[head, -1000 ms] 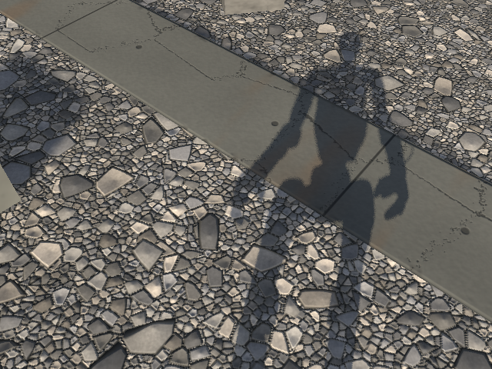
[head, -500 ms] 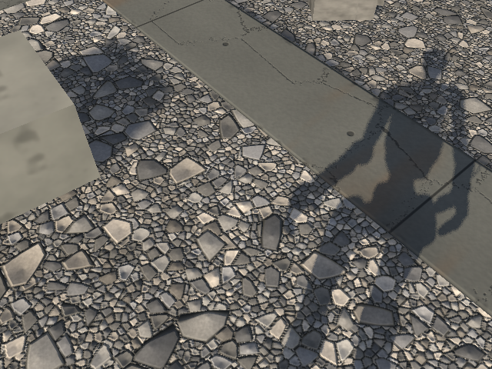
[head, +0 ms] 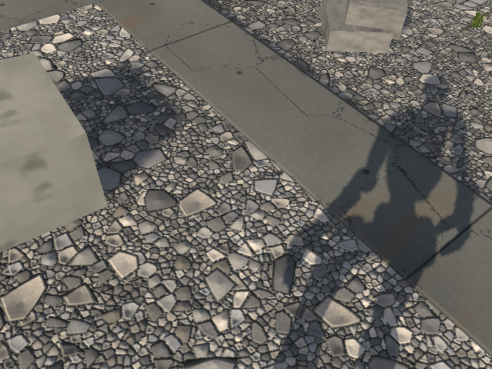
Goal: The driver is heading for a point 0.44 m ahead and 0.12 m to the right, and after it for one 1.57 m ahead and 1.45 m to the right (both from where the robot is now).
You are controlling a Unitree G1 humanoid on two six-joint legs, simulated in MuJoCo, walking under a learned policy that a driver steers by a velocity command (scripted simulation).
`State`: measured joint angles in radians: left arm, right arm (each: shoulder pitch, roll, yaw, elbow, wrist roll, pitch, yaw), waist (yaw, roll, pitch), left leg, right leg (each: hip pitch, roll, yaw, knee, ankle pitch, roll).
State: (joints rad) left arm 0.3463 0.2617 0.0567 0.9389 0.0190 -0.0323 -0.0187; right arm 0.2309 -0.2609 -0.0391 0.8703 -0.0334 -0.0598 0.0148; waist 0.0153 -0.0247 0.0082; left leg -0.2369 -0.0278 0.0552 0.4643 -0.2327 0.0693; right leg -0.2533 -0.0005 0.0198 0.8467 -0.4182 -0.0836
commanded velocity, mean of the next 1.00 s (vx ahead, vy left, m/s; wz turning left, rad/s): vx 0.31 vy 0.00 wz -0.26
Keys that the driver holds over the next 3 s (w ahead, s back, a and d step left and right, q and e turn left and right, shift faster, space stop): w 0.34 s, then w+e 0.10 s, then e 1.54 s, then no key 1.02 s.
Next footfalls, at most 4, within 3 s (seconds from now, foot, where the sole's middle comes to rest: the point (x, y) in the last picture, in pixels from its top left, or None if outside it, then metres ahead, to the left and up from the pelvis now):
0.42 right None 0.39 -0.09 -0.78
0.98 left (228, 360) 0.54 0.06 -0.78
1.48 right None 0.39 -0.11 -0.78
2.02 left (247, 365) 0.52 0.01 -0.78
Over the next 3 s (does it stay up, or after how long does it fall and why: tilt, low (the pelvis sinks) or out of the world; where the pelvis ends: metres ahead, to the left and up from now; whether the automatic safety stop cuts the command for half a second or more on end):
stays up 0.39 -0.02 0.01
